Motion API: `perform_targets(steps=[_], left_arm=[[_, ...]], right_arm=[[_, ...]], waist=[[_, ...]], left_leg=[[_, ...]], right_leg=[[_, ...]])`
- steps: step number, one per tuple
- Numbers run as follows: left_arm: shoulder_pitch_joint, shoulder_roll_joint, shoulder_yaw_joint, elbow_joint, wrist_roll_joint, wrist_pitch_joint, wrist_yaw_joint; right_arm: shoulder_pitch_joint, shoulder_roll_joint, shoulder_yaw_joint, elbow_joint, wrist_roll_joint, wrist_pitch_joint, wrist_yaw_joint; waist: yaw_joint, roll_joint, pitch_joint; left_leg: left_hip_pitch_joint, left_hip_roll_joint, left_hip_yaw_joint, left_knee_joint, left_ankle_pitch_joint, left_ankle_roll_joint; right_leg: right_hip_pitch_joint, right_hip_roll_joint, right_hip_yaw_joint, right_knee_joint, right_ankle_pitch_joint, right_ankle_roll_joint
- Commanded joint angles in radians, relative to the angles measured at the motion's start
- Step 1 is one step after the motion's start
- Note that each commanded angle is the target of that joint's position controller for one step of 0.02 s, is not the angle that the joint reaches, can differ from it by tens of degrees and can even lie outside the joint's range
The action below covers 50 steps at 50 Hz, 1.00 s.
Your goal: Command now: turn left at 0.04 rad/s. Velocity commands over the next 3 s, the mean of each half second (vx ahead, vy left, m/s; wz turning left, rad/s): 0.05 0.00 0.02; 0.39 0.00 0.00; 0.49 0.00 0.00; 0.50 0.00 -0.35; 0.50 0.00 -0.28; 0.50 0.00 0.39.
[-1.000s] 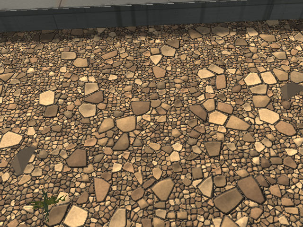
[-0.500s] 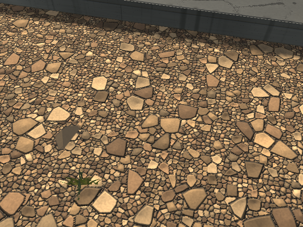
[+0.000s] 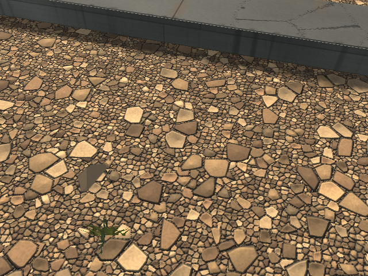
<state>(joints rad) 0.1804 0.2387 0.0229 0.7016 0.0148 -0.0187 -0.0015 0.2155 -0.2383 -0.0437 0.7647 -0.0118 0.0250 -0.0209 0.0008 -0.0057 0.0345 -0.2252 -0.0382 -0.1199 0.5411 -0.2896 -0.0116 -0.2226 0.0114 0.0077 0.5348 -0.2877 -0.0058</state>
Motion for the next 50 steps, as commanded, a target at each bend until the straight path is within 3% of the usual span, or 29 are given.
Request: perform_targets(steps=[1, 17, 19, 20, 22, 23, 24, 26, 28, 29, 30, 31, 32, 33, 34, 36, 38, 40, 43, 46, 48, 50], left_arm=[[-0.017, 0.101, 0.026, -0.061, -0.001, -0.015, 0.003], [0.035, 0.098, 0.021, 0.027, -0.007, -0.02, 0.015], [0.057, 0.11, 0.024, 0.05, -0.011, -0.014, 0.019], [0.065, 0.136, 0.033, 0.054, -0.018, -0.01, 0.024], [0.131, 0.177, 0.043, 0.073, -0.029, -0.015, 0.032], [0.148, 0.203, 0.051, 0.083, -0.032, -0.02, 0.035], [0.151, 0.212, 0.055, 0.086, -0.03, -0.027, 0.038], [0.119, 0.206, 0.055, 0.076, -0.032, -0.033, 0.034], [0.038, 0.207, 0.054, 0.059, -0.054, -0.024, 0.028], [0.035, 0.194, 0.051, 0.061, -0.054, -0.02, 0.026], [0.031, 0.158, 0.041, 0.058, -0.047, -0.021, 0.025], [0.003, 0.081, 0.016, 0.037, -0.032, -0.028, 0.016], [-0.005, 0.063, 0.012, -0.016, -0.04, -0.047, 0.019], [-0.006, 0.127, 0.029, -0.014, -0.063, -0.062, 0.02], [0.011, 0.145, 0.034, -0.004, -0.073, -0.073, 0.012], [0.004, 0.147, 0.04, 0.014, -0.045, -0.086, 0.0], [-0.017, 0.126, 0.038, 0.014, -0.031, -0.086, -0.019], [-0.06, 0.095, 0.028, -0.001, -0.028, -0.079, -0.028], [-0.186, 0.059, 0.008, -0.047, -0.032, -0.079, -0.032], [-0.26, 0.071, 0.007, -0.074, -0.041, -0.08, -0.039], [-0.277, 0.092, 0.011, -0.087, -0.044, -0.082, -0.045], [-0.249, 0.121, 0.022, -0.086, -0.04, -0.085, -0.049]], right_arm=[[-0.016, -0.112, -0.026, -0.052, 0.001, -0.015, -0.008], [0.003, -0.092, -0.024, 0.056, 0.005, -0.012, -0.024], [0.027, -0.084, -0.024, 0.085, 0.011, -0.009, -0.027], [0.029, -0.089, -0.027, 0.088, 0.017, -0.012, -0.027], [-0.018, -0.071, -0.023, 0.062, 0.025, -0.042, -0.02], [-0.052, -0.065, -0.02, 0.046, 0.032, -0.063, -0.013], [-0.074, -0.075, -0.023, 0.039, 0.036, -0.08, -0.005], [-0.06, -0.079, -0.024, 0.046, 0.043, -0.101, 0.012], [0.029, -0.07, -0.026, 0.097, 0.039, -0.115, 0.026], [0.104, -0.072, -0.034, 0.141, 0.032, -0.116, 0.029], [0.18, -0.082, -0.041, 0.175, 0.029, -0.114, 0.03], [0.287, -0.127, -0.052, 0.192, 0.029, -0.115, 0.022], [0.352, -0.255, -0.077, 0.188, 0.029, -0.121, 0.029], [0.295, -0.204, -0.059, 0.176, 0.015, -0.133, 0.032], [0.228, -0.153, -0.042, 0.152, 0.018, -0.142, 0.031], [0.162, -0.129, -0.027, 0.131, 0.019, -0.141, 0.034], [0.183, -0.095, -0.011, 0.137, 0.013, -0.127, 0.032], [0.219, -0.111, -0.011, 0.15, 0.017, -0.118, 0.023], [0.235, -0.147, -0.011, 0.154, 0.015, -0.11, 0.007], [0.273, -0.17, -0.014, 0.171, 0.024, -0.111, 0.003], [0.269, -0.174, -0.018, 0.178, 0.033, -0.109, 0.003], [0.251, -0.186, -0.025, 0.176, 0.031, -0.101, 0.004]], waist=[[0.004, 0.026, -0.044], [0.0, 0.009, -0.025], [0.001, -0.015, -0.026], [0.006, -0.048, 0.006], [0.031, -0.143, 0.075], [0.036, -0.172, 0.113], [0.041, -0.163, 0.132], [0.023, -0.147, 0.103], [-0.04, -0.122, 0.056], [-0.067, -0.105, 0.023], [-0.094, -0.068, -0.005], [-0.131, 0.096, -0.033], [-0.134, 0.305, -0.03], [-0.107, 0.198, 0.022], [-0.074, 0.133, 0.074], [-0.048, 0.084, 0.075], [-0.047, 0.098, 0.054], [-0.059, 0.091, 0.052], [-0.086, 0.084, 0.078], [-0.097, 0.099, 0.102], [-0.076, 0.101, 0.111], [-0.037, 0.102, 0.076]], left_leg=[[-0.003, 0.061, -0.064, -0.088, 0.163, 0.024], [0.037, 0.051, -0.043, -0.089, 0.198, 0.01], [0.016, 0.011, 0.002, -0.069, -0.025, 0.017], [-0.044, -0.016, 0.035, -0.027, -0.178, 0.026], [-0.201, -0.024, 0.1, 0.118, -0.22, 0.03], [-0.241, 0.01, 0.11, 0.186, -0.17, 0.033], [-0.272, 0.047, 0.086, 0.231, -0.169, 0.042], [-0.258, 0.076, 0.088, 0.189, -0.219, 0.065], [0.001, 0.037, 0.154, -0.025, -0.036, 0.076], [0.146, -0.002, 0.183, -0.08, 0.074, 0.062], [0.251, 0.006, 0.152, -0.096, 0.074, 0.057], [0.361, 0.172, -0.102, -0.221, -0.078, 0.108], [0.423, 0.387, -0.526, -0.365, -0.247, 0.267], [0.362, 0.437, -0.607, -0.392, -0.356, 0.331], [0.351, 0.401, -0.514, -0.392, -0.363, 0.302], [0.339, 0.328, -0.331, -0.403, -0.154, 0.229], [0.304, 0.265, -0.183, -0.413, 0.075, 0.194], [0.281, 0.238, -0.094, -0.418, 0.237, 0.201], [0.186, 0.205, -0.007, -0.439, 0.299, 0.192], [0.162, 0.23, 0.009, -0.458, 0.281, 0.194], [0.221, 0.265, 0.012, -0.437, 0.326, 0.182], [0.293, 0.288, 0.025, -0.366, 0.495, 0.16]], right_leg=[[0.01, -0.056, 0.057, -0.084, 0.118, -0.019], [-0.006, -0.052, 0.059, -0.112, 0.115, -0.021], [-0.009, -0.04, 0.066, -0.142, -0.144, -0.039], [-0.022, -0.058, 0.108, -0.171, -0.319, -0.071], [-0.002, -0.215, 0.343, -0.312, -0.568, -0.173], [-0.017, -0.307, 0.468, -0.372, -0.592, -0.227], [-0.024, -0.343, 0.514, -0.393, -0.542, -0.253], [0.015, -0.331, 0.454, -0.387, -0.407, -0.234], [-0.085, -0.231, 0.275, -0.341, -0.258, -0.174], [-0.139, -0.18, 0.206, -0.277, -0.215, -0.15], [-0.194, -0.137, 0.149, -0.179, -0.177, -0.122], [-0.312, -0.05, 0.043, 0.098, -0.127, -0.061], [-0.517, 0.046, -0.009, 0.369, -0.243, -0.024], [-0.609, -0.009, 0.08, 0.549, -0.291, -0.037], [-0.667, -0.056, 0.11, 0.602, -0.184, -0.059], [-0.669, -0.107, 0.083, 0.566, -0.019, -0.065], [-0.604, -0.122, 0.042, 0.501, 0.083, -0.043], [-0.584, -0.114, 0.001, 0.412, 0.144, -0.008], [-0.482, -0.084, -0.039, 0.185, 0.265, 0.019], [-0.389, -0.056, -0.046, 0.059, 0.338, 0.012], [-0.386, -0.057, -0.022, 0.012, 0.331, -0.017], [-0.336, -0.044, -0.021, -0.01, 0.284, -0.052]])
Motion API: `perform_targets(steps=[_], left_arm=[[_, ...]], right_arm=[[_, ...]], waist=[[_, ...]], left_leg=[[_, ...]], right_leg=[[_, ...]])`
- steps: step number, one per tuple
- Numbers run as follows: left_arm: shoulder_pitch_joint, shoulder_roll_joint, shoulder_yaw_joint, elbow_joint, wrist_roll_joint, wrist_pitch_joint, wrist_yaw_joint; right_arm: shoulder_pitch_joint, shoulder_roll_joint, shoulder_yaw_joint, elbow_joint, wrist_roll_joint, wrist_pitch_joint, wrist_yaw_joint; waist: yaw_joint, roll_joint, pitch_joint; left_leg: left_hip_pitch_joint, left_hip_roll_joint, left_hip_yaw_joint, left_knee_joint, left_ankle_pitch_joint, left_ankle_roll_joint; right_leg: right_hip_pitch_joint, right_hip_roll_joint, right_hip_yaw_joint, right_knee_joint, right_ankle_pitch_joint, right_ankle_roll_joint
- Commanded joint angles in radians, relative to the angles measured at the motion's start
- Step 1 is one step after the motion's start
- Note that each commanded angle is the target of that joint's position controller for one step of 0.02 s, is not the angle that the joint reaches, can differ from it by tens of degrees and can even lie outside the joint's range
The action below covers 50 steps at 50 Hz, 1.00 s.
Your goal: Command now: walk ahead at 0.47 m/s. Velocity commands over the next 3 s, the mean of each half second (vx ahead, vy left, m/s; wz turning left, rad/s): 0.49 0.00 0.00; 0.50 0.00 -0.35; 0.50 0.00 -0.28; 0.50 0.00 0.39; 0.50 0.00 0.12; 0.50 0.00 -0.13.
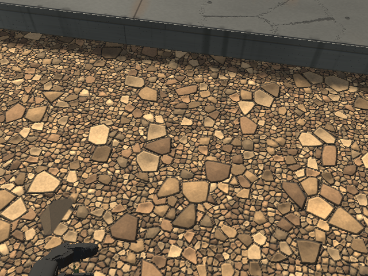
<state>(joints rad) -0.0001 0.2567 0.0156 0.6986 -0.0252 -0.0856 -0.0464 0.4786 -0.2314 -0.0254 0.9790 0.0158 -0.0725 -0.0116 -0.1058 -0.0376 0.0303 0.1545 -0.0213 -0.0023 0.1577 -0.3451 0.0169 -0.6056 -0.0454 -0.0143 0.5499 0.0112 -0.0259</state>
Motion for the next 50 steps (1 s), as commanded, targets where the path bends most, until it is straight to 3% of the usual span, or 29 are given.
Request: perform_targets(steps=[1, 2, 3, 4, 5, 6, 7, 8, 9, 10, 13, 17, 20, 24, 26, 28, 29, 30, 31, 32, 33, 34, 35, 36, 37, 39, 42, 46, 50], left_arm=[[-0.017, 0.125, 0.04, -0.071, 0.002, -0.018, -0.002], [0.105, 0.155, 0.058, -0.037, 0.002, -0.015, 0.004], [0.279, 0.192, 0.079, 0.014, 0.0, -0.008, 0.014], [0.419, 0.278, 0.099, 0.042, 0.025, -0.003, 0.023], [0.462, 0.269, 0.092, 0.068, 0.021, -0.001, 0.011], [0.402, 0.184, 0.068, 0.068, 0.014, -0.003, 0.013], [0.306, 0.161, 0.061, 0.056, 0.01, -0.006, 0.015], [0.24, 0.149, 0.057, 0.049, 0.019, -0.01, 0.014], [0.202, 0.128, 0.052, 0.046, 0.031, -0.016, 0.01], [0.185, 0.109, 0.048, 0.05, 0.039, -0.021, 0.008], [0.202, 0.111, 0.049, 0.082, 0.026, -0.037, 0.007], [0.268, 0.15, 0.057, 0.119, 0.023, -0.028, 0.028], [0.323, 0.172, 0.059, 0.142, 0.014, -0.02, 0.039], [0.407, 0.18, 0.06, 0.189, 0.005, 0.001, 0.043], [0.425, 0.185, 0.064, 0.203, 0.004, 0.015, 0.047], [0.413, 0.201, 0.069, 0.205, 0.003, 0.027, 0.051], [0.389, 0.209, 0.07, 0.199, 0.004, 0.032, 0.052], [0.378, 0.187, 0.06, 0.189, 0.013, 0.034, 0.052], [0.382, 0.128, 0.036, 0.154, 0.038, 0.029, 0.052], [0.528, 0.006, 0.005, 0.157, 0.015, 0.009, 0.044], [0.458, 0.14, 0.036, 0.172, -0.014, -0.002, 0.045], [0.369, 0.182, 0.053, 0.143, -0.031, -0.007, 0.047], [0.33, 0.167, 0.053, 0.138, -0.025, -0.005, 0.054], [0.315, 0.151, 0.059, 0.138, -0.011, 0.003, 0.057], [0.342, 0.129, 0.061, 0.142, -0.011, 0.016, 0.055], [0.353, 0.088, 0.059, 0.139, -0.013, 0.04, 0.051], [0.292, 0.076, 0.06, 0.099, -0.004, 0.059, 0.051], [0.182, 0.059, 0.051, 0.056, 0.003, 0.047, 0.027], [0.047, 0.05, 0.042, -0.008, 0.005, 0.043, 0.002]], right_arm=[[-0.024, -0.207, -0.049, -0.042, -0.002, 0.002, -0.006], [-0.039, -0.212, -0.051, -0.047, -0.008, 0.011, -0.005], [-0.042, -0.198, -0.044, -0.058, -0.018, 0.018, -0.007], [0.044, -0.105, -0.017, -0.087, -0.03, 0.011, -0.001], [0.131, -0.02, 0.01, -0.064, -0.019, -0.012, 0.007], [0.017, -0.144, -0.023, -0.084, 0.017, -0.03, 0.014], [-0.089, -0.184, -0.034, -0.121, 0.033, -0.042, 0.014], [-0.14, -0.175, -0.033, -0.132, 0.022, -0.047, 0.007], [-0.141, -0.16, -0.037, -0.132, 0.009, -0.042, 0.003], [-0.114, -0.138, -0.036, -0.125, 0.004, -0.031, 0.003], [-0.122, -0.107, -0.033, -0.134, -0.004, -0.002, -0.002], [-0.287, -0.108, -0.03, -0.198, -0.018, -0.006, 0.001], [-0.405, -0.086, -0.017, -0.23, -0.013, -0.022, 0.015], [-0.521, -0.093, -0.011, -0.279, -0.001, -0.031, 0.037], [-0.552, -0.11, -0.015, -0.304, -0.001, -0.036, 0.048], [-0.502, -0.14, -0.027, -0.302, -0.002, -0.042, 0.052], [-0.411, -0.167, -0.042, -0.281, -0.002, -0.045, 0.048], [-0.245, -0.221, -0.068, -0.235, -0.006, -0.047, 0.039], [-0.055, -0.301, -0.089, -0.207, -0.021, -0.042, 0.026], [-0.034, -0.332, -0.095, -0.184, -0.024, -0.032, 0.031], [-0.06, -0.214, -0.067, -0.203, -0.02, -0.032, 0.03], [-0.134, -0.176, -0.054, -0.211, -0.017, -0.034, 0.026], [-0.204, -0.157, -0.048, -0.216, -0.019, -0.037, 0.027], [-0.249, -0.13, -0.043, -0.214, -0.02, -0.041, 0.029], [-0.272, -0.121, -0.041, -0.21, -0.03, -0.046, 0.029], [-0.29, -0.117, -0.045, -0.197, -0.031, -0.057, 0.03], [-0.284, -0.147, -0.057, -0.174, -0.033, -0.06, 0.019], [-0.265, -0.181, -0.066, -0.159, -0.031, -0.046, 0.004], [-0.198, -0.212, -0.078, -0.133, -0.014, -0.022, -0.004]], waist=[[0.104, 0.15, 0.031], [0.172, 0.157, -0.054], [0.25, 0.144, -0.165], [0.241, -0.044, -0.329], [0.206, -0.245, -0.471], [0.216, -0.158, -0.313], [0.193, -0.091, -0.154], [0.162, -0.004, -0.087], [0.125, 0.0, -0.054], [0.095, -0.026, -0.06], [0.072, -0.026, -0.023], [0.11, 0.002, 0.032], [0.155, 0.008, 0.043], [0.192, 0.007, 0.062], [0.185, 0.002, 0.059], [0.141, -0.023, 0.025], [0.085, -0.034, -0.029], [0.008, -0.023, -0.144], [-0.05, 0.096, -0.323], [0.031, 0.364, -0.446], [-0.012, 0.225, -0.36], [0.0, 0.18, -0.212], [0.034, 0.111, -0.14], [0.058, 0.107, -0.082], [0.089, 0.136, -0.068], [0.112, 0.13, -0.04], [0.117, 0.101, 0.004], [0.086, 0.082, 0.031], [0.036, 0.061, 0.066]], left_leg=[[-0.064, 0.27, -0.082, 0.094, 0.73, 0.12], [-0.072, 0.245, -0.055, 0.244, 0.904, 0.103], [-0.179, 0.201, -0.028, 0.457, 0.905, 0.074], [-0.53, 0.096, 0.008, 0.833, 0.539, 0.029], [-0.733, -0.052, -0.097, 1.083, -0.213, 0.004], [-0.842, 0.009, -0.148, 1.182, -0.196, 0.022], [-0.878, 0.061, -0.106, 1.169, -0.095, 0.035], [-0.838, 0.107, -0.087, 1.121, -0.004, 0.036], [-0.783, 0.14, -0.087, 1.074, 0.053, 0.033], [-0.725, 0.161, -0.095, 1.049, 0.084, 0.03], [-0.729, 0.18, -0.075, 0.965, 0.12, 0.006], [-0.832, 0.181, -0.059, 0.713, 0.331, -0.027], [-0.771, 0.139, -0.015, 0.506, 0.474, -0.026], [-0.799, 0.112, -0.016, 0.388, 0.463, -0.01], [-0.804, 0.101, -0.027, 0.349, 0.386, 0.012], [-0.711, 0.072, -0.018, 0.32, 0.298, 0.032], [-0.572, 0.043, 0.008, 0.295, 0.28, 0.051], [-0.317, 0.056, 0.001, 0.307, 0.309, 0.085], [0.008, 0.261, -0.214, 0.352, 0.323, 0.146], [0.29, 0.457, -0.651, 0.234, 0.104, 0.28], [0.212, 0.426, -0.644, 0.169, 0.001, 0.237], [0.078, 0.396, -0.477, 0.145, 0.046, 0.191], [-0.055, 0.358, -0.369, 0.112, 0.145, 0.172], [-0.151, 0.32, -0.278, 0.074, 0.206, 0.161], [-0.219, 0.297, -0.209, 0.04, 0.241, 0.151], [-0.283, 0.28, -0.115, -0.005, 0.315, 0.162], [-0.296, 0.282, -0.013, -0.036, 0.39, 0.174], [-0.261, 0.257, 0.108, -0.049, 0.417, 0.156], [-0.145, 0.295, 0.164, -0.024, 0.452, 0.148]], right_leg=[[0.126, 0.039, -0.017, -0.018, -0.048, -0.051], [0.285, 0.071, -0.043, -0.018, -0.066, -0.078], [0.536, 0.056, -0.028, -0.005, -0.059, -0.109], [0.939, -0.189, 0.311, 0.006, -0.164, -0.219], [1.069, -0.344, 0.754, -0.2, -0.438, -0.312], [0.95, -0.307, 0.732, -0.277, -0.526, -0.258], [0.78, -0.282, 0.579, -0.299, -0.45, -0.225], [0.63, -0.247, 0.466, -0.323, -0.313, -0.212], [0.526, -0.207, 0.374, -0.347, -0.198, -0.204], [0.469, -0.18, 0.32, -0.376, -0.16, -0.203], [0.391, -0.16, 0.225, -0.438, -0.092, -0.226], [0.417, -0.138, 0.148, -0.466, -0.029, -0.216], [0.429, -0.113, 0.087, -0.466, -0.014, -0.184], [0.576, -0.165, 0.096, -0.418, 0.005, -0.181], [0.655, -0.199, 0.122, -0.365, 0.065, -0.169], [0.69, -0.21, 0.148, -0.287, 0.196, -0.151], [0.675, -0.185, 0.136, -0.186, 0.341, -0.136], [0.586, -0.127, 0.103, 0.004, 0.368, -0.107], [0.369, -0.044, 0.057, 0.329, 0.067, -0.07], [0.002, 0.109, 0.07, 0.627, -0.581, -0.019], [-0.088, 0.057, 0.174, 0.724, -0.586, -0.024], [-0.131, 0.013, 0.155, 0.728, -0.487, -0.029], [-0.094, -0.032, 0.134, 0.694, -0.398, -0.019], [-0.065, -0.058, 0.133, 0.646, -0.339, -0.011], [-0.004, -0.082, 0.138, 0.626, -0.296, -0.005], [0.018, -0.093, 0.123, 0.61, -0.266, 0.006], [-0.058, -0.104, 0.13, 0.524, -0.171, 0.023], [-0.057, -0.091, 0.078, 0.281, 0.012, 0.023], [-0.087, -0.075, 0.014, 0.141, 0.018, -0.003]])
Over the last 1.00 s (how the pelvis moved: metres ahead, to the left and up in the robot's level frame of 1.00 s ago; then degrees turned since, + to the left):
0.21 0.01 0.00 0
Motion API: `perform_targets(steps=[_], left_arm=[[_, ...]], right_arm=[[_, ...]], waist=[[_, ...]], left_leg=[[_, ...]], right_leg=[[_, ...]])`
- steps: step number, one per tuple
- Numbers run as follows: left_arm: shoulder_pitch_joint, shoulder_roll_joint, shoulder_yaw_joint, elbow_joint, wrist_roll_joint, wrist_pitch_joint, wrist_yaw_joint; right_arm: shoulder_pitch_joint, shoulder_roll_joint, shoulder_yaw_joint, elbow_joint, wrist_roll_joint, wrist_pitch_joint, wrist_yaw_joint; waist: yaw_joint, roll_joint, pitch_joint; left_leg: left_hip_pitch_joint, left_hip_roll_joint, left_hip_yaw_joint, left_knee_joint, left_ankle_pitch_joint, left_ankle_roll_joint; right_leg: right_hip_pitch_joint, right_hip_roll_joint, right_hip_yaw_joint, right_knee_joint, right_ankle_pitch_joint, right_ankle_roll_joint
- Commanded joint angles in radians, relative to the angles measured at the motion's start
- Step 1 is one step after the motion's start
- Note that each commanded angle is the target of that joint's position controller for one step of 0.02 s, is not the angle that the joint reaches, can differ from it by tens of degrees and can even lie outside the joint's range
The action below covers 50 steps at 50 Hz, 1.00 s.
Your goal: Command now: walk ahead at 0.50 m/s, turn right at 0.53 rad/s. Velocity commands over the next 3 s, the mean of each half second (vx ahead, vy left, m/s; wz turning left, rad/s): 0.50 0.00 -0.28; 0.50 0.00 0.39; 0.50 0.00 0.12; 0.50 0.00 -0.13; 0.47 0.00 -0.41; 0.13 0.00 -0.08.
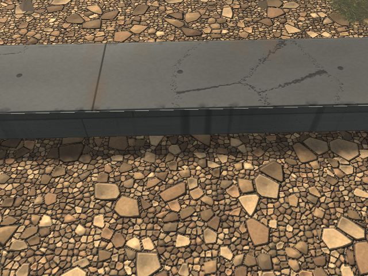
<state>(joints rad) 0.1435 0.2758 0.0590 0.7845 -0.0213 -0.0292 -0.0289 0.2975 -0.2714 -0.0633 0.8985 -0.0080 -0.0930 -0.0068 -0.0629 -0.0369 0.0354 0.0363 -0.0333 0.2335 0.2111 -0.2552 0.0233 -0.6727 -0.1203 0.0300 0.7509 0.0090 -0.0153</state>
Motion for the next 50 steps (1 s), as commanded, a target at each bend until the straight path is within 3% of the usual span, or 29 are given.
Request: perform_targets(steps=[1, 3, 5, 6, 7, 8, 9, 10, 11, 12, 13, 14, 16, 19, 24, 29, 32, 34, 35, 36, 37, 38, 39, 40, 41, 42, 45, 48, 50], left_arm=[[-0.117, 0.035, -0.001, -0.11, 0.0, -0.012, -0.021], [-0.127, 0.049, 0.005, -0.134, -0.001, -0.01, -0.031], [-0.063, 0.087, 0.026, -0.137, -0.002, -0.003, -0.034], [0.042, 0.121, 0.047, -0.116, -0.005, -0.001, -0.031], [0.21, 0.178, 0.082, -0.072, -0.008, 0.002, -0.018], [0.318, 0.279, 0.111, -0.046, -0.011, 0.013, 0.006], [0.249, 0.327, 0.107, -0.085, -0.007, -0.002, 0.002], [0.259, 0.225, 0.077, -0.092, 0.0, -0.016, -0.007], [0.23, 0.179, 0.063, -0.08, 0.007, -0.029, -0.007], [0.16, 0.148, 0.052, -0.085, 0.006, -0.038, -0.009], [0.098, 0.107, 0.04, -0.095, 0.012, -0.042, -0.005], [0.072, 0.095, 0.033, -0.104, 0.024, -0.044, -0.002], [0.073, 0.104, 0.034, -0.092, 0.023, -0.055, 0.004], [0.115, 0.127, 0.037, -0.057, 0.025, -0.066, 0.016], [0.139, 0.134, 0.031, -0.02, 0.032, -0.068, 0.03], [0.186, 0.143, 0.035, 0.032, 0.026, -0.051, 0.035], [0.162, 0.17, 0.043, 0.032, 0.022, -0.03, 0.05], [0.142, 0.195, 0.048, 0.02, 0.025, -0.012, 0.066], [0.123, 0.195, 0.045, 0.012, 0.022, -0.005, 0.073], [0.139, 0.163, 0.027, -0.011, 0.039, -0.014, 0.076], [0.248, 0.02, -0.017, -0.037, 0.053, -0.047, 0.045], [0.142, 0.111, -0.005, -0.038, 0.019, -0.09, 0.022], [0.049, 0.149, 0.004, -0.074, -0.016, -0.116, 0.009], [0.024, 0.141, -0.001, -0.079, -0.008, -0.128, 0.011], [0.017, 0.146, 0.007, -0.076, 0.02, -0.126, 0.017], [0.037, 0.146, 0.012, -0.08, 0.03, -0.116, 0.019], [0.08, 0.112, 0.005, -0.078, 0.039, -0.084, 0.026], [-0.016, 0.071, -0.013, -0.105, 0.04, -0.079, 0.031], [-0.092, 0.06, -0.019, -0.12, 0.036, -0.085, 0.028]], right_arm=[[-0.005, -0.177, -0.044, -0.046, 0.016, 0.007, -0.009], [-0.007, -0.193, -0.05, -0.044, 0.025, 0.023, -0.011], [-0.03, -0.222, -0.059, -0.055, 0.032, 0.038, -0.017], [-0.044, -0.229, -0.061, -0.061, 0.034, 0.047, -0.019], [-0.056, -0.217, -0.054, -0.068, 0.035, 0.051, -0.021], [-0.019, -0.137, -0.026, -0.093, -0.003, 0.04, -0.019], [0.045, -0.043, 0.006, -0.142, -0.002, 0.004, -0.004], [-0.068, -0.144, -0.012, -0.144, 0.04, -0.033, 0.011], [-0.113, -0.155, -0.016, -0.157, 0.067, -0.048, 0.018], [-0.116, -0.142, -0.013, -0.145, 0.051, -0.051, 0.009], [-0.111, -0.151, -0.021, -0.131, 0.026, -0.043, 0.003], [-0.085, -0.149, -0.024, -0.121, 0.02, -0.03, 0.005], [-0.044, -0.122, -0.021, -0.098, 0.017, -0.004, 0.007], [-0.107, -0.1, -0.013, -0.114, 0.017, 0.017, 0.005], [-0.223, -0.071, 0.001, -0.142, 0.029, 0.006, 0.023], [-0.313, -0.062, 0.011, -0.195, 0.033, -0.002, 0.053], [-0.299, -0.079, 0.004, -0.222, 0.03, -0.002, 0.073], [-0.165, -0.131, -0.022, -0.205, 0.028, 0.008, 0.072], [-0.016, -0.179, -0.049, -0.174, 0.029, 0.01, 0.063], [0.134, -0.256, -0.073, -0.156, 0.026, 0.021, 0.044], [0.13, -0.295, -0.079, -0.158, 0.03, 0.011, 0.047], [0.15, -0.206, -0.056, -0.162, 0.029, 0.009, 0.043], [0.102, -0.177, -0.049, -0.171, 0.023, 0.007, 0.037], [0.036, -0.168, -0.045, -0.188, 0.022, 0.007, 0.036], [-0.02, -0.147, -0.037, -0.205, 0.022, 0.009, 0.036], [-0.047, -0.135, -0.029, -0.219, 0.01, 0.01, 0.032], [-0.078, -0.147, -0.029, -0.232, 0.017, 0.012, 0.018], [-0.05, -0.17, -0.033, -0.216, 0.021, 0.011, 0.002], [-0.002, -0.171, -0.032, -0.197, 0.022, 0.012, 0.001]], waist=[[-0.009, 0.063, 0.065], [0.008, 0.078, 0.057], [0.063, 0.117, -0.01], [0.126, 0.121, -0.069], [0.214, 0.093, -0.154], [0.218, -0.096, -0.232], [0.11, -0.25, -0.366], [0.186, -0.083, -0.358], [0.17, -0.05, -0.226], [0.121, 0.039, -0.137], [0.089, 0.029, -0.103], [0.063, 0.002, -0.092], [0.045, 0.002, -0.088], [0.066, 0.004, -0.041], [0.123, -0.013, 0.01], [0.157, -0.001, 0.056], [0.118, -0.028, 0.019], [0.04, -0.066, -0.086], [-0.041, -0.044, -0.163], [-0.094, 0.076, -0.279], [0.018, 0.31, -0.362], [-0.062, 0.199, -0.388], [-0.065, 0.15, -0.246], [-0.022, 0.039, -0.163], [0.016, -0.002, -0.098], [0.052, 0.023, -0.087], [0.088, 0.066, -0.061], [0.051, 0.086, -0.044], [0.005, 0.101, -0.047]], left_leg=[[0.012, 0.319, -0.063, -0.058, 0.388, 0.136], [0.07, 0.334, -0.04, 0.007, 0.534, 0.117], [0.091, 0.33, -0.013, 0.156, 0.851, 0.093], [0.067, 0.313, 0.002, 0.311, 0.949, 0.077], [-0.044, 0.27, 0.023, 0.54, 0.879, 0.04], [-0.329, 0.2, 0.021, 0.871, 0.324, -0.01], [-0.704, -0.016, -0.169, 1.177, -0.345, -0.054], [-0.805, 0.038, -0.325, 1.213, -0.301, -0.027], [-0.84, 0.084, -0.308, 1.163, -0.213, 0.0], [-0.791, 0.137, -0.302, 1.072, -0.13, 0.005], [-0.724, 0.171, -0.302, 0.993, -0.081, 0.0], [-0.658, 0.188, -0.307, 0.966, -0.047, -0.005], [-0.621, 0.196, -0.287, 0.913, -0.004, -0.026], [-0.701, 0.201, -0.279, 0.791, 0.136, -0.052], [-0.687, 0.153, -0.256, 0.496, 0.411, -0.034], [-0.764, 0.111, -0.242, 0.362, 0.363, 0.007], [-0.72, 0.06, -0.184, 0.34, 0.213, 0.054], [-0.538, -0.01, -0.131, 0.359, 0.122, 0.095], [-0.316, -0.037, -0.142, 0.303, 0.173, 0.13], [0.0, 0.123, -0.391, 0.301, 0.181, 0.198], [0.346, 0.348, -0.942, 0.217, -0.01, 0.394], [0.39, 0.34, -1.012, 0.117, -0.104, 0.371], [0.281, 0.315, -0.864, 0.089, -0.047, 0.326], [0.124, 0.281, -0.764, 0.073, 0.063, 0.302], [-0.011, 0.249, -0.693, 0.053, 0.186, 0.29], [-0.096, 0.228, -0.655, 0.03, 0.266, 0.293], [-0.239, 0.196, -0.537, -0.011, 0.403, 0.289], [-0.319, 0.124, -0.407, -0.018, 0.414, 0.232], [-0.31, 0.106, -0.383, -0.005, 0.354, 0.2]], right_leg=[[-0.031, 0.005, -0.041, -0.079, -0.006, -0.024], [-0.008, 0.032, -0.074, -0.106, -0.084, -0.053], [0.125, 0.1, -0.132, -0.101, -0.186, -0.093], [0.262, 0.145, -0.155, -0.118, -0.208, -0.121], [0.514, 0.185, -0.141, -0.186, -0.152, -0.161], [0.798, 0.004, 0.151, -0.203, -0.117, -0.226], [1.057, -0.21, 0.753, -0.39, -0.351, -0.431], [1.039, -0.224, 0.748, -0.486, -0.378, -0.382], [0.925, -0.198, 0.589, -0.482, -0.312, -0.337], [0.767, -0.153, 0.457, -0.477, -0.188, -0.297], [0.658, -0.115, 0.359, -0.485, -0.076, -0.272], [0.586, -0.091, 0.311, -0.508, -0.008, -0.263], [0.536, -0.077, 0.225, -0.547, 0.108, -0.263], [0.536, -0.062, 0.113, -0.587, 0.188, -0.241], [0.565, -0.032, -0.026, -0.638, 0.083, -0.166], [0.759, -0.101, -0.078, -0.6, 0.178, -0.155], [0.852, -0.128, -0.111, -0.474, 0.528, -0.127], [0.859, -0.118, -0.139, -0.259, 0.843, -0.102], [0.766, -0.086, -0.168, -0.053, 0.818, -0.072], [0.52, -0.035, -0.175, 0.256, 0.481, -0.039], [0.049, 0.199, -0.064, 0.577, -0.529, 0.019], [-0.074, 0.169, 0.101, 0.66, -0.562, -0.007], [-0.136, 0.116, 0.098, 0.62, -0.46, -0.026], [-0.098, 0.074, 0.085, 0.535, -0.388, -0.029], [-0.044, 0.049, 0.074, 0.452, -0.356, -0.012], [0.024, 0.033, 0.078, 0.419, -0.342, 0.002], [0.074, 0.014, 0.034, 0.278, -0.296, 0.06], [0.141, 0.032, -0.006, 0.029, -0.073, 0.087], [0.187, 0.064, -0.019, -0.108, 0.08, 0.089]])
Over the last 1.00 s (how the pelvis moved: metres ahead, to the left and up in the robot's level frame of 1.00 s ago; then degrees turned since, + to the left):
0.56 0.00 0.01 -13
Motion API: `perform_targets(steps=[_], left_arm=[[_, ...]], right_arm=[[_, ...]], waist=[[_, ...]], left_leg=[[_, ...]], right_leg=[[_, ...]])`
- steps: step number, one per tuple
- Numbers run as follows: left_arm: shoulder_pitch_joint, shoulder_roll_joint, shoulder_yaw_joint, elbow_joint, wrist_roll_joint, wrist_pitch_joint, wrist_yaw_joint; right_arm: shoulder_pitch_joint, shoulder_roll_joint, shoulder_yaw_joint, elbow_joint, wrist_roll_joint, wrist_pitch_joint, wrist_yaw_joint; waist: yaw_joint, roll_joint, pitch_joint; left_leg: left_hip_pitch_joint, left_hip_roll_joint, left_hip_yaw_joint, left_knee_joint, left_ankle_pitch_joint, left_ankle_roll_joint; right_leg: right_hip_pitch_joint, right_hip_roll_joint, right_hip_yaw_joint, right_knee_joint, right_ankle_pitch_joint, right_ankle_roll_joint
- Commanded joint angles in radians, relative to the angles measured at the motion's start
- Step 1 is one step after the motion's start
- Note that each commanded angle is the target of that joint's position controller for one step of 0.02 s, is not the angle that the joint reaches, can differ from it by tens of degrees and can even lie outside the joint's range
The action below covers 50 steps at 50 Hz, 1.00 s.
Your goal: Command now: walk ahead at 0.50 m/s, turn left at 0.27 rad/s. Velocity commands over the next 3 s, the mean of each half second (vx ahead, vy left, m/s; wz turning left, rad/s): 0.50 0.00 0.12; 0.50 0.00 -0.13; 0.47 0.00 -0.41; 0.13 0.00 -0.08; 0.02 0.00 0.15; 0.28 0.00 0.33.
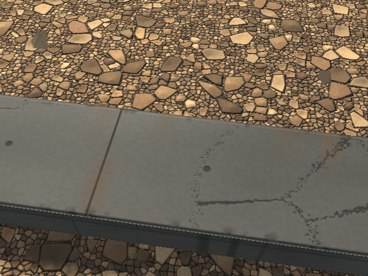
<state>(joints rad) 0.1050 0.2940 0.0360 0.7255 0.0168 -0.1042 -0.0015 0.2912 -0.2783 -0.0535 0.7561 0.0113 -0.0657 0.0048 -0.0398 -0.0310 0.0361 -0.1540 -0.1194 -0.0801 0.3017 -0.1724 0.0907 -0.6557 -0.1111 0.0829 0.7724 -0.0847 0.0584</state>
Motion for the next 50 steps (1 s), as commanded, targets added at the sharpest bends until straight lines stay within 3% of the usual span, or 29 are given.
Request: perform_targets(steps=[1, 6, 7, 8, 9, 10, 11, 12, 13, 14, 15, 16, 19, 24, 29, 31, 33, 34, 35, 36, 37, 38, 41, 44, 45, 46, 47, 48, 50], left_arm=[[-0.081, 0.046, 0.005, -0.069, -0.009, -0.013, -0.002], [-0.121, 0.092, 0.017, -0.091, -0.016, -0.027, -0.012], [-0.092, 0.1, 0.019, -0.086, -0.014, -0.03, -0.011], [0.02, 0.118, 0.029, -0.052, -0.006, -0.033, -0.01], [0.109, 0.156, 0.047, -0.035, -0.002, -0.038, -0.004], [0.242, 0.216, 0.059, -0.026, 0.011, -0.037, -0.002], [0.33, 0.263, 0.08, 0.028, 0.001, -0.02, -0.01], [0.337, 0.178, 0.061, 0.026, -0.025, -0.018, -0.017], [0.254, 0.13, 0.045, 0.007, -0.025, -0.014, -0.015], [0.184, 0.113, 0.035, -0.008, -0.013, -0.01, -0.014], [0.15, 0.098, 0.029, -0.011, -0.008, -0.008, -0.013], [0.135, 0.082, 0.021, -0.012, 0.0, -0.012, -0.01], [0.138, 0.098, 0.026, 0.006, -0.008, -0.017, -0.009], [0.164, 0.114, 0.033, 0.018, -0.009, 0.014, -0.003], [0.22, 0.117, 0.028, 0.042, -0.029, 0.046, 0.004], [0.183, 0.141, 0.031, 0.037, -0.029, 0.062, 0.011], [0.154, 0.124, 0.023, 0.036, -0.044, 0.073, 0.018], [0.107, 0.074, 0.004, 0.005, -0.028, 0.062, 0.018], [0.189, -0.037, -0.026, 0.021, 0.016, 0.033, 0.002], [0.309, -0.004, -0.015, 0.064, -0.039, 0.015, -0.013], [0.228, 0.036, -0.003, 0.064, -0.066, 0.015, -0.021], [0.112, 0.012, -0.007, 0.034, -0.073, 0.021, -0.02], [0.072, -0.129, -0.055, -0.022, -0.074, 0.055, -0.012], [0.058, -0.189, -0.094, -0.102, -0.076, 0.074, -0.004], [0.029, -0.193, -0.101, -0.129, -0.064, 0.077, -0.005], [-0.027, -0.189, -0.114, -0.191, -0.048, 0.074, -0.011], [-0.106, -0.175, -0.119, -0.23, -0.034, 0.069, -0.016], [-0.173, -0.159, -0.129, -0.268, -0.03, 0.067, -0.016], [-0.216, -0.136, -0.129, -0.297, -0.036, 0.059, -0.009]], right_arm=[[0.028, -0.167, -0.041, -0.043, 0.003, -0.015, -0.01], [0.049, -0.164, -0.04, -0.021, 0.002, -0.005, -0.012], [0.036, -0.164, -0.04, -0.021, 0.0, -0.001, -0.014], [0.02, -0.157, -0.036, -0.024, -0.001, 0.004, -0.017], [0.001, -0.131, -0.024, -0.036, -0.009, 0.004, -0.016], [0.046, -0.087, -0.005, -0.058, -0.028, -0.001, -0.017], [0.178, -0.025, 0.014, -0.051, -0.003, -0.017, -0.011], [0.121, -0.124, -0.003, -0.042, 0.014, -0.022, -0.006], [0.004, -0.157, -0.012, -0.07, 0.021, -0.022, -0.003], [-0.062, -0.147, -0.01, -0.085, 0.005, -0.022, -0.006], [-0.086, -0.134, -0.011, -0.095, -0.011, -0.021, -0.007], [-0.071, -0.115, -0.009, -0.094, -0.018, -0.016, -0.009], [-0.028, -0.062, 0.006, -0.084, -0.019, -0.002, -0.015], [-0.121, 0.003, 0.032, -0.09, -0.015, 0.011, -0.013], [-0.193, -0.021, 0.03, -0.112, -0.012, 0.026, -0.01], [-0.128, -0.048, 0.015, -0.1, -0.019, 0.017, -0.004], [0.022, -0.079, -0.015, -0.045, -0.028, 0.005, 0.0], [0.192, -0.162, -0.041, 0.001, -0.033, 0.009, -0.007], [0.221, -0.207, -0.036, 0.004, -0.03, 0.031, -0.018], [0.279, -0.214, -0.053, 0.026, -0.041, 0.036, -0.018], [0.238, -0.146, -0.043, 0.04, -0.028, 0.042, -0.017], [0.205, -0.067, -0.02, 0.051, -0.027, 0.047, -0.013], [0.193, 0.071, 0.043, 0.139, -0.044, 0.049, 0.001], [0.175, 0.069, 0.062, 0.189, -0.047, 0.054, 0.003], [0.143, 0.065, 0.068, 0.186, -0.061, 0.055, 0.003], [0.091, 0.054, 0.074, 0.176, -0.06, 0.055, 0.005], [0.086, 0.043, 0.077, 0.173, -0.057, 0.05, -0.003], [0.126, 0.012, 0.077, 0.174, -0.052, 0.036, -0.022], [0.225, -0.027, 0.074, 0.229, -0.003, 0.009, -0.039]], waist=[[-0.034, 0.102, -0.049], [-0.027, 0.13, -0.044], [-0.005, 0.137, -0.048], [0.048, 0.14, -0.105], [0.102, 0.117, -0.169], [0.125, -0.001, -0.314], [0.09, -0.301, -0.397], [0.126, -0.164, -0.335], [0.13, -0.081, -0.194], [0.109, -0.018, -0.118], [0.087, -0.012, -0.071], [0.062, -0.032, -0.07], [0.032, -0.055, -0.086], [0.063, -0.071, -0.096], [0.087, -0.083, -0.046], [0.034, -0.085, -0.087], [-0.061, -0.045, -0.169], [-0.117, 0.084, -0.224], [-0.042, 0.288, -0.226], [-0.055, 0.254, -0.271], [-0.057, 0.137, -0.111], [-0.066, 0.111, -0.011], [0.016, 0.135, 0.076], [0.073, 0.092, 0.099], [0.081, 0.08, 0.098], [0.108, 0.061, 0.108], [0.092, 0.071, 0.093], [0.07, 0.101, 0.055], [0.053, 0.168, -0.075]], left_leg=[[-0.099, 0.205, -0.083, -0.093, 0.232, 0.127], [0.085, 0.298, -0.179, 0.014, 0.252, 0.096], [0.111, 0.309, -0.189, 0.047, 0.316, 0.085], [0.113, 0.282, -0.171, 0.144, 0.458, 0.069], [0.079, 0.225, -0.131, 0.288, 0.5, 0.038], [-0.11, 0.141, -0.081, 0.561, 0.245, -0.004], [-0.455, 0.01, -0.019, 0.873, -0.375, -0.068], [-0.575, 0.065, -0.098, 0.964, -0.403, -0.059], [-0.62, 0.117, -0.067, 0.967, -0.305, -0.052], [-0.598, 0.16, -0.025, 0.934, -0.227, -0.052], [-0.563, 0.187, -0.016, 0.879, -0.181, -0.058], [-0.501, 0.204, -0.015, 0.846, -0.152, -0.064], [-0.432, 0.199, 0.027, 0.739, -0.128, -0.099], [-0.343, 0.17, 0.101, 0.512, 0.019, -0.132], [-0.349, 0.147, 0.119, 0.415, -0.056, -0.089], [-0.256, 0.123, 0.12, 0.319, -0.053, -0.042], [0.003, 0.104, 0.122, 0.068, 0.131, -0.009], [0.267, 0.278, -0.11, 0.024, 0.337, 0.035], [0.438, 0.467, -0.359, 0.106, 0.81, 0.103], [0.45, 0.573, -0.558, 0.036, 0.34, 0.3], [0.377, 0.541, -0.491, -0.021, -0.045, 0.3], [0.295, 0.495, -0.412, -0.07, -0.276, 0.245], [0.083, 0.448, -0.252, -0.1, -0.246, 0.16], [-0.039, 0.452, -0.092, -0.098, -0.164, 0.081], [-0.117, 0.415, -0.018, -0.107, -0.131, 0.057], [-0.248, 0.345, 0.074, -0.114, -0.13, 0.025], [-0.343, 0.293, 0.131, -0.151, -0.102, 0.026], [-0.412, 0.297, 0.139, -0.25, -0.047, 0.067], [-0.298, 0.32, 0.184, -0.381, 0.182, 0.086]], right_leg=[[0.179, 0.065, -0.071, -0.171, 0.218, 0.011], [0.152, 0.077, -0.04, -0.283, 0.109, -0.055], [0.177, 0.082, -0.047, -0.296, 0.067, -0.076], [0.314, 0.109, -0.071, -0.313, 0.062, -0.1], [0.455, 0.069, -0.054, -0.328, 0.119, -0.139], [0.757, -0.104, 0.156, -0.277, 0.217, -0.222], [1.016, -0.282, 0.552, -0.378, 0.068, -0.383], [0.98, -0.263, 0.618, -0.447, -0.242, -0.354], [0.842, -0.224, 0.484, -0.483, -0.307, -0.307], [0.71, -0.185, 0.39, -0.512, -0.235, -0.288], [0.609, -0.16, 0.33, -0.538, -0.128, -0.287], [0.551, -0.13, 0.272, -0.556, -0.015, -0.278], [0.487, -0.095, 0.129, -0.571, 0.258, -0.295], [0.46, -0.069, 0.019, -0.569, 0.307, -0.276], [0.566, -0.13, 0.081, -0.523, 0.268, -0.273], [0.619, -0.145, 0.086, -0.436, 0.541, -0.261], [0.593, -0.037, -0.013, -0.182, 0.664, -0.2], [0.34, 0.049, -0.061, 0.136, 0.329, -0.129], [0.027, 0.175, -0.069, 0.461, -0.471, -0.066], [-0.151, 0.191, 0.039, 0.704, -0.535, -0.051], [-0.343, 0.14, 0.017, 0.881, -0.497, -0.053], [-0.463, 0.115, -0.005, 1.004, -0.452, -0.061], [-0.668, 0.112, 0.006, 1.535, -0.436, -0.081], [-0.82, 0.123, 0.042, 1.71, -0.335, -0.098], [-0.797, 0.124, 0.016, 1.668, -0.261, -0.091], [-0.724, 0.103, -0.025, 1.462, -0.165, -0.086], [-0.626, 0.11, -0.086, 1.278, -0.077, -0.073], [-0.486, 0.092, -0.167, 1.131, -0.067, -0.053], [-0.174, 0.048, -0.28, 0.87, -0.104, -0.078]])
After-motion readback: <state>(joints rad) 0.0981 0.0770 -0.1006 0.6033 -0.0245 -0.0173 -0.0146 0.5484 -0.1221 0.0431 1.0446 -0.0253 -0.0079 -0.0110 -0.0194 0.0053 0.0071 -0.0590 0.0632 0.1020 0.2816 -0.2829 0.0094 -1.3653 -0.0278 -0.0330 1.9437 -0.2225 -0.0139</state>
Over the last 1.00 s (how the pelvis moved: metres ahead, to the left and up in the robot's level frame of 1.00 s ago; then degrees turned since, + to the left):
0.58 -0.04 0.01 8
